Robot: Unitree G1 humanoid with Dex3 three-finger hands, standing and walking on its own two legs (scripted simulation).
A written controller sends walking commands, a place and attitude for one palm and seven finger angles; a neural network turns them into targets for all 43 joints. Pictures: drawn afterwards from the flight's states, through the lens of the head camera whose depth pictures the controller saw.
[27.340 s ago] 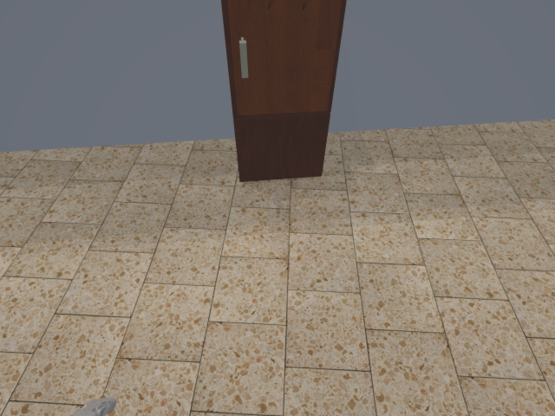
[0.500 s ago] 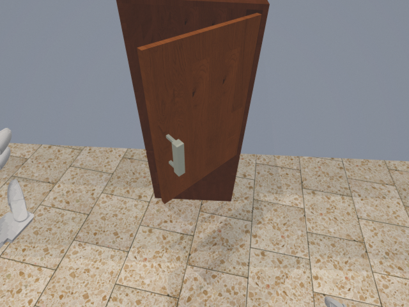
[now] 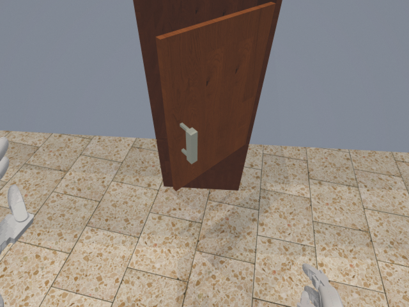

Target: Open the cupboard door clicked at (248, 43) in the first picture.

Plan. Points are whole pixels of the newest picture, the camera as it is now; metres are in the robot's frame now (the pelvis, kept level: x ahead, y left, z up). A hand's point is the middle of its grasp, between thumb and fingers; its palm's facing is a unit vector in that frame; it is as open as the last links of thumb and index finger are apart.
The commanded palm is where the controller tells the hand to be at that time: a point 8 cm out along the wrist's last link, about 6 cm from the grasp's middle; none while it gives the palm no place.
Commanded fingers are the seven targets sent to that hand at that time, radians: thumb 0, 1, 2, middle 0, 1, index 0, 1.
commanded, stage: stop stepping back and stand still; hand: left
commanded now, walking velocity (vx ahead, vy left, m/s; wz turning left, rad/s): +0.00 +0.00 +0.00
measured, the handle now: (187, 142) +0.60 +0.10 -0.08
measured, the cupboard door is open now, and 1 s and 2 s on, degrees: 44 44 44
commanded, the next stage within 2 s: let the arm hang, fingers relaxed in 0.08 s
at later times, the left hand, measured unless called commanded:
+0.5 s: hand out of the picture +0.07 +0.17 -0.17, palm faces -0.03 -0.98 -0.17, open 7.3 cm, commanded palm none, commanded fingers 0.00 0.90 0.90 -0.20 -0.30 -0.20 -0.30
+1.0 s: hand out of the picture +0.01 +0.18 -0.17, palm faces +0.05 -0.97 -0.24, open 7.4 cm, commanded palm none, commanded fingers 0.00 0.90 0.90 -0.20 -0.30 -0.20 -0.30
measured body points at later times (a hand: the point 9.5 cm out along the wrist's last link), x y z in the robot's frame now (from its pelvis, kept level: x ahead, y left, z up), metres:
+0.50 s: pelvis +0.00 +0.00 -0.01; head +0.03 +0.01 +0.44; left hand +0.07 +0.22 -0.16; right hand +0.07 -0.27 -0.14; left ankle +0.05 +0.11 -0.74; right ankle +0.01 -0.11 -0.74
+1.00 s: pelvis +0.02 -0.01 +0.00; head +0.03 -0.02 +0.45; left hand +0.01 +0.23 -0.15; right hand +0.02 -0.22 -0.17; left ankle +0.05 +0.11 -0.74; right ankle +0.01 -0.11 -0.74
